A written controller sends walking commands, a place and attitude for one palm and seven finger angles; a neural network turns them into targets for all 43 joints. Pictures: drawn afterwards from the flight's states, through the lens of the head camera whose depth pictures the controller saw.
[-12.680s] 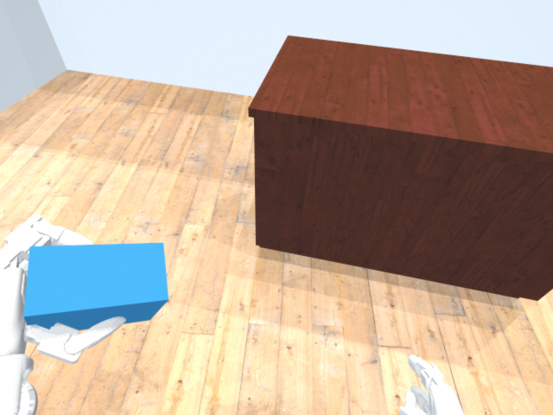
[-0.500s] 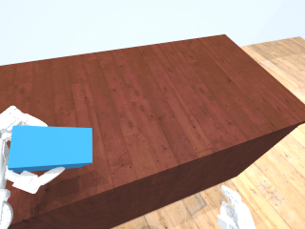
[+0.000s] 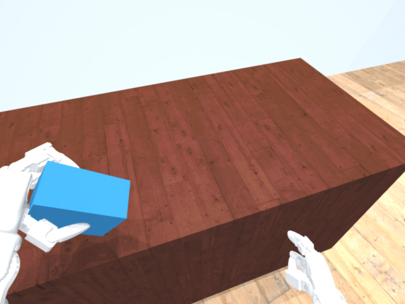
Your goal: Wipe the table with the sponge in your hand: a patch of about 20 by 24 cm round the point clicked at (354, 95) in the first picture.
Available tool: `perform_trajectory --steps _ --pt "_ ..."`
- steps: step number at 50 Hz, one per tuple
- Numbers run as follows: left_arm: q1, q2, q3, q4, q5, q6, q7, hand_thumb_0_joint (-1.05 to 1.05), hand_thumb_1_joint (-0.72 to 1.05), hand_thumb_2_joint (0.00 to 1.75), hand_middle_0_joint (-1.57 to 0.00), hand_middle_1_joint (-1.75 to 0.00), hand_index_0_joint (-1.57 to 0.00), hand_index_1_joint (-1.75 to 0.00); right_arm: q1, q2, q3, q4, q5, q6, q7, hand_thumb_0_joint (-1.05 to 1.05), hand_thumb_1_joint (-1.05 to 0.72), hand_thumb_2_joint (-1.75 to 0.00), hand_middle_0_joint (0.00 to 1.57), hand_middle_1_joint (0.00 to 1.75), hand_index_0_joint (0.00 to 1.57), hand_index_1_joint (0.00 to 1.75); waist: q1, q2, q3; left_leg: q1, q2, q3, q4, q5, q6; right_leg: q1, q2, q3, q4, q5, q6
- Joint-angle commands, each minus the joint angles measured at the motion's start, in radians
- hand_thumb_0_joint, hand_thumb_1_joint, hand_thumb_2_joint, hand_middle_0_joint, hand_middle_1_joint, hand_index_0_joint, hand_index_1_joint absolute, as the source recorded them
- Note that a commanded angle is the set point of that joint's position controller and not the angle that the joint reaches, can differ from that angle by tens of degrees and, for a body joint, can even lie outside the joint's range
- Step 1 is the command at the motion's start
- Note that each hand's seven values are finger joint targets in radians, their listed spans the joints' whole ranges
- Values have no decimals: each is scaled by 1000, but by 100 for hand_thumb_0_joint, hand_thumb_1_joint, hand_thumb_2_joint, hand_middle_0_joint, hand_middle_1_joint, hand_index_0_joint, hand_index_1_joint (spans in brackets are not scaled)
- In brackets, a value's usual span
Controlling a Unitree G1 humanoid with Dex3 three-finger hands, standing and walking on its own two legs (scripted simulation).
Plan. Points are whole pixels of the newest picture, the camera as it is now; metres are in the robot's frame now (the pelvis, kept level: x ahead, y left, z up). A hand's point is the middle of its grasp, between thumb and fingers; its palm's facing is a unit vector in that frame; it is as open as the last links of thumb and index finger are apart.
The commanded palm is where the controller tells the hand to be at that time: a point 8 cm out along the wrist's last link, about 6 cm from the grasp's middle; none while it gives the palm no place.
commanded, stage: turn the palm down, sponge in hand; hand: left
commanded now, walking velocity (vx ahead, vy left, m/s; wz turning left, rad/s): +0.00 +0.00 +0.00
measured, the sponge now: (91, 205) +0.23 +0.21 +0.13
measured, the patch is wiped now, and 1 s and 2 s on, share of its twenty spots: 0.00 0.00 0.00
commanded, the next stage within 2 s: move the sponge above the wiping area in 1.92 s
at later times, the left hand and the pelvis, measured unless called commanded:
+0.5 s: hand (66, 191) +0.23 +0.23 +0.17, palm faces +0.28 -0.52 -0.81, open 10.5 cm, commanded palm +0.18 +0.27 +0.21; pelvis +0.00 -0.05 -0.01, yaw +1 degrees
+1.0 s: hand (37, 191) +0.22 +0.28 +0.17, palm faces +0.26 -0.28 -0.92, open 10.5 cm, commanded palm +0.18 +0.27 +0.23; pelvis +0.01 -0.02 +0.00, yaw +2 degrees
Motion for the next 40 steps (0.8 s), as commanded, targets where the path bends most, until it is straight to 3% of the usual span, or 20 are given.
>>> perform_trajectory --steps 1,2,3,6,7,10,13,16,19,21,22,26,27,29,31,32,33,36,37,40 --pt "-233 339 289 -257 25 -148 112 0 10 130 -120 -160 -120 -160 -147 -141 -62 -148 3 -39 -46 0 -90 -90 20 30 20 30 17 60 -174 85 12 -50 -76 8 -17 -87 58 -41 -66 -24 -20" --pt "-281 262 210 -233 43 -163 126 0 10 130 -120 -160 -120 -160 -136 -109 -51 -151 -7 -48 -49 0 -90 -90 20 30 20 30 22 113 -163 75 0 -54 -74 13 -21 -82 53 -44 -72 -27 -29" --pt "-226 246 207 -112 51 -162 136 0 10 130 -120 -160 -120 -160 -104 -114 -58 -114 -6 -50 -57 0 -90 -90 20 30 20 30 -1 80 -106 65 5 -55 -68 -9 -22 -110 54 -47 -78 -36 -22" --pt "-323 321 197 -46 80 -122 107 0 10 130 -120 -160 -120 -160 -114 -141 -58 -108 8 -38 -82 0 -90 -90 20 30 20 30 -11 86 -124 61 -15 -35 -55 -73 -8 -113 36 -4 -119 -107 -14" --pt "-355 280 132 -12 90 -100 84 0 10 130 -120 -160 -120 -160 -127 -132 -49 -113 7 -36 -89 0 -90 -90 20 30 20 30 -11 75 -101 50 -20 -34 -59 -79 -7 -103 29 -1 -136 -121 -15" --pt "-404 313 76 29 114 -59 13 0 10 130 -120 -160 -120 -160 -140 -140 -47 -115 17 -38 -121 0 -90 -90 20 30 20 30 -11 53 -74 55 -25 -25 -57 -107 1 -101 8 42 -185 -206 -4" --pt "-433 340 76 30 144 -69 -16 0 10 130 -120 -160 -120 -160 -157 -131 -46 -120 21 -53 -132 0 -90 -90 20 30 20 30 5 17 -73 55 -23 -31 -34 -78 -1 -84 -7 86 -210 -266 -7" --pt "-386 443 186 15 157 -102 -8 0 10 130 -120 -160 -120 -160 -163 -134 -58 -120 21 -59 -129 0 -90 -90 20 30 20 30 41 21 -106 40 -18 -39 0 -25 -11 -40 -26 141 -215 -274 -15" --pt "-304 427 211 38 155 -117 15 0 10 130 -120 -160 -120 -160 -134 -132 -68 -118 13 -50 -120 0 -90 -90 20 30 20 30 53 -6 -109 5 -7 -54 28 30 -14 -10 -48 161 -196 -177 -8" --pt "-247 475 267 45 163 -98 38 0 10 130 -120 -160 -120 -160 -140 -138 -72 -122 23 -41 -115 0 -90 -90 20 30 20 30 70 22 -129 -3 -10 -51 38 62 -17 16 -52 177 -170 -101 -12" --pt "-236 423 220 44 166 -83 44 0 10 130 -120 -160 -120 -160 -130 -136 -73 -128 20 -32 -111 0 -90 -90 20 30 20 30 62 7 -130 -22 -2 -56 46 81 -21 35 -70 181 -148 -8 -5" --pt "-139 452 243 -9 203 -28 52 0 10 130 -120 -160 -120 -160 -122 -153 -78 -146 36 -13 -112 0 -90 -90 20 30 20 30 67 -5 -163 16 -10 -35 35 167 -2 36 -30 115 -84 189 0" --pt "-141 407 198 -23 208 -20 46 0 10 130 -120 -160 -120 -160 -103 -152 -78 -155 35 -11 -112 0 -90 -90 20 30 20 30 55 -20 -159 17 -4 -34 35 185 0 34 -28 90 -74 241 3" --pt "-120 421 199 -73 221 -11 33 0 10 130 -120 -160 -120 -160 -94 -161 -84 -162 35 -12 -118 0 -90 -90 20 30 20 30 50 -30 -188 39 -6 -33 40 216 8 32 -22 70 -55 303 12" --pt "-151 445 210 -105 252 -10 37 0 10 130 -120 -160 -120 -160 -119 -156 -80 -160 43 -19 -125 0 -90 -90 20 30 20 30 52 -9 -179 61 -13 -28 40 228 9 10 -8 63 -53 303 5" --pt "-153 405 168 -110 263 -9 38 0 10 130 -120 -160 -120 -160 -99 -153 -82 -167 37 -20 -126 0 -90 -90 20 30 20 30 44 -1 -191 66 -11 -26 45 242 12 13 -8 52 -53 327 6" --pt "-152 416 171 -113 275 -6 40 0 10 130 -120 -160 -120 -160 -89 -157 -84 -158 37 -19 -128 0 -90 -90 20 30 20 30 38 -8 -203 71 -9 -31 40 246 10 8 -7 45 -50 322 7" --pt "-176 449 188 -117 323 16 61 0 10 130 -120 -160 -120 -160 -124 -153 -78 -153 46 -19 -131 0 -90 -90 20 30 20 30 50 16 -176 76 -11 -37 24 223 5 -8 3 55 -62 260 -3" --pt "-209 409 138 -133 345 23 67 0 10 130 -120 -160 -120 -160 -117 -151 -76 -160 41 -15 -128 0 -90 -90 20 30 20 30 43 38 -203 83 -11 -36 20 237 6 2 2 39 -62 269 -6" --pt "-222 423 123 -130 393 72 77 0 10 130 -120 -160 -120 -160 -138 -152 -69 -153 42 2 -126 0 -90 -90 20 30 20 30 49 51 -210 91 -3 -54 -17 234 -2 12 5 26 -68 218 -11"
